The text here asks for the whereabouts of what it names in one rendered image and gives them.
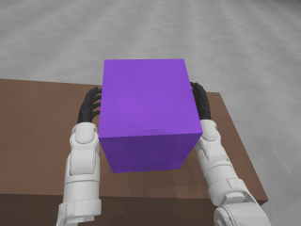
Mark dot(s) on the robot right upper arm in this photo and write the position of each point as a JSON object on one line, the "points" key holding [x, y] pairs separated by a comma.
{"points": [[240, 214]]}

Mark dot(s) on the carton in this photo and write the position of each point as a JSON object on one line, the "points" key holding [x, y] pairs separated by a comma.
{"points": [[148, 117]]}

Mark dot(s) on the left robot hand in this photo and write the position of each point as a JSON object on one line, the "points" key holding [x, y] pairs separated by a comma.
{"points": [[86, 113]]}

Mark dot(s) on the pedestal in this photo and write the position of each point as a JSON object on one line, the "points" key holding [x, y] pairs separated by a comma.
{"points": [[36, 121]]}

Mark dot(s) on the left robot forearm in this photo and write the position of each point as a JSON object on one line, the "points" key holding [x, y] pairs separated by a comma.
{"points": [[81, 201]]}

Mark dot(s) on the right robot hand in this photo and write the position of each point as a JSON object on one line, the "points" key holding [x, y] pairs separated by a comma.
{"points": [[201, 100]]}

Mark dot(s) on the right robot forearm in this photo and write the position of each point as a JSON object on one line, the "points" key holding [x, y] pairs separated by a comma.
{"points": [[224, 185]]}

